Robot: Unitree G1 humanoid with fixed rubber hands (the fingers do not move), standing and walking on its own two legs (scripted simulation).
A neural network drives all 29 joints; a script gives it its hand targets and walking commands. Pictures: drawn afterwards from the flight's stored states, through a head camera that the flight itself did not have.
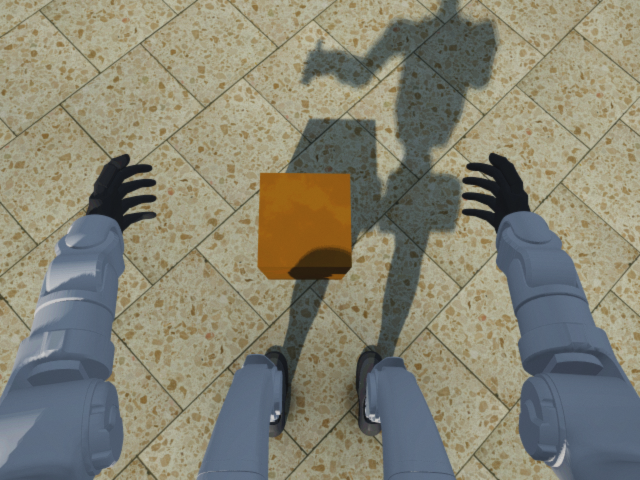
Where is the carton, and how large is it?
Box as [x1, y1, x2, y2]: [257, 173, 351, 279]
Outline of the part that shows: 260,173 257,266 268,279 340,279 351,266 349,174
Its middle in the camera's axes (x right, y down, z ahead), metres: -0.04 -0.03 +0.96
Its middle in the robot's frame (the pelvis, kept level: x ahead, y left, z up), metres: +0.51 +0.04 -0.56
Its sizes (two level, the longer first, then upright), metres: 0.210 0.200 0.250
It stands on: the floor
